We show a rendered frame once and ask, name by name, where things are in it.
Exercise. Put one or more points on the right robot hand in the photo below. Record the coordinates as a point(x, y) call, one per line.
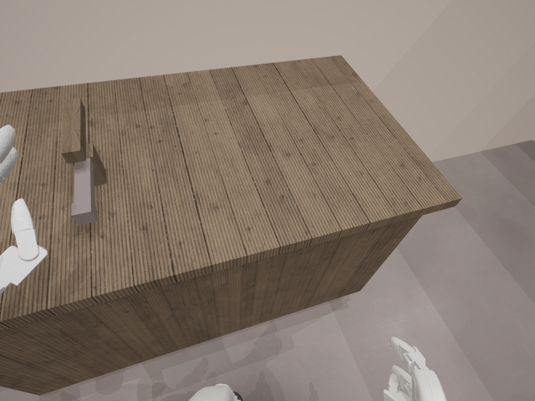
point(424, 385)

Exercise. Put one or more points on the left robot hand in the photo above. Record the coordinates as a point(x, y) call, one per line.
point(17, 263)

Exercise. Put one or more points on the robot left shin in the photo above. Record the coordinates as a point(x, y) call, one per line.
point(224, 385)

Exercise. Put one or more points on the tap lever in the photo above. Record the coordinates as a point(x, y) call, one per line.
point(83, 210)

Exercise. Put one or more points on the counter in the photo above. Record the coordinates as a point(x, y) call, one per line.
point(225, 198)

